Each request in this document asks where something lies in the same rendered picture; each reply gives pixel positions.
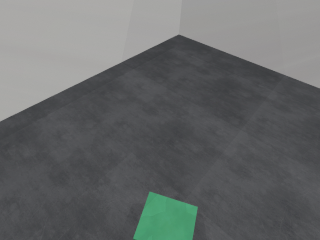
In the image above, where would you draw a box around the carton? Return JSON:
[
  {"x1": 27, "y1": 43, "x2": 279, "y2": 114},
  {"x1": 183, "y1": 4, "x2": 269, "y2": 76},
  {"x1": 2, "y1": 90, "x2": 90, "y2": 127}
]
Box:
[{"x1": 133, "y1": 192, "x2": 198, "y2": 240}]

